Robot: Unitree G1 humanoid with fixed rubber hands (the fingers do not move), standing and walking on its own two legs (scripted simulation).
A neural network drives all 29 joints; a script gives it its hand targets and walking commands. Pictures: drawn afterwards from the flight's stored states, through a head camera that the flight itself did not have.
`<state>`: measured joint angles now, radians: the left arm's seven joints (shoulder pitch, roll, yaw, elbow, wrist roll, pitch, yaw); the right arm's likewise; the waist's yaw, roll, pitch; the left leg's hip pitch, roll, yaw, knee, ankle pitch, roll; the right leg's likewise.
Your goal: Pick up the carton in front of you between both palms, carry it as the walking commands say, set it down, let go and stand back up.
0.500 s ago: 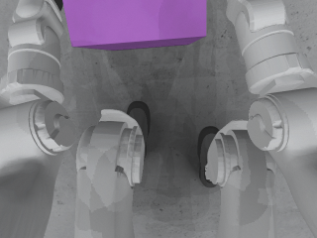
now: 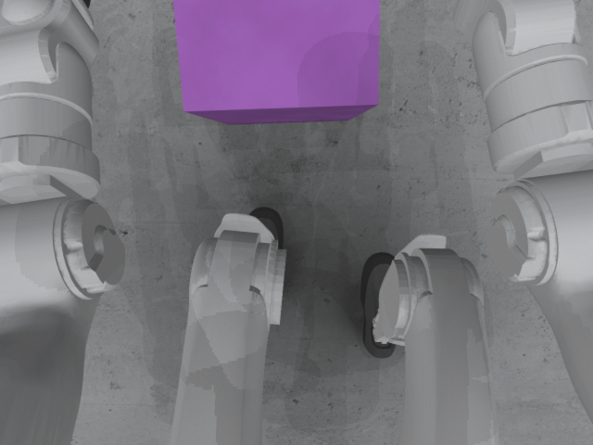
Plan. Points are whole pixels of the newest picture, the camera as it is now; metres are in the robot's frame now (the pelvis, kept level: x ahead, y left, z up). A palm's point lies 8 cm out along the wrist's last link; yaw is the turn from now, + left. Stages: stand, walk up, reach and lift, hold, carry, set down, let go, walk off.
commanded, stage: set down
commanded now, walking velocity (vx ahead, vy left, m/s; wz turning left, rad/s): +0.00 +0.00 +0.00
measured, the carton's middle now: (282, 40) +0.54 +0.12 -0.29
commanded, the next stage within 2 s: let go in 0.74 s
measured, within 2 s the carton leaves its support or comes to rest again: neither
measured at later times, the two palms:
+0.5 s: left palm out of the picture +0.53 +0.32 +0.02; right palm out of the picture +0.60 -0.07 +0.02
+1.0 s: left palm out of the picture +0.48 +0.31 +0.14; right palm out of the picture +0.55 -0.09 +0.14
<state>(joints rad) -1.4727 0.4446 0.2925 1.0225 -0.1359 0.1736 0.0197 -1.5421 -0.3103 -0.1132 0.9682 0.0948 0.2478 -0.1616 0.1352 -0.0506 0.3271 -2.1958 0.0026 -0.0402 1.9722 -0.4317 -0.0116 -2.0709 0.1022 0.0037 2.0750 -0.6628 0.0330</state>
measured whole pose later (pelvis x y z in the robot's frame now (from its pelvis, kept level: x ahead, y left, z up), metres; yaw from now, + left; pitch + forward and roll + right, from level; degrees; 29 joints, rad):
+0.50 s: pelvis +0.02 +0.01 +0.12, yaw -1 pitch +47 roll -4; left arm -1.25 0.37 0.36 0.82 -0.06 0.25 -0.01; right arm -1.35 -0.29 -0.19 0.85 0.04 0.29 -0.12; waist 0.12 -0.04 0.04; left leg -1.98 0.00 -0.04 1.53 -0.36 0.01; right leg -1.87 0.08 0.02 1.60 -0.55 0.04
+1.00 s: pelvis +0.06 +0.02 +0.25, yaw +0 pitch +42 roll -3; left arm -0.88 0.28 0.35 0.72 0.11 0.18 -0.11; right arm -0.93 -0.12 -0.26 0.69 -0.12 0.22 -0.12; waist 0.09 -0.03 -0.02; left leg -1.48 0.00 -0.03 0.99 -0.24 0.02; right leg -1.37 0.06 0.05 1.02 -0.38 0.04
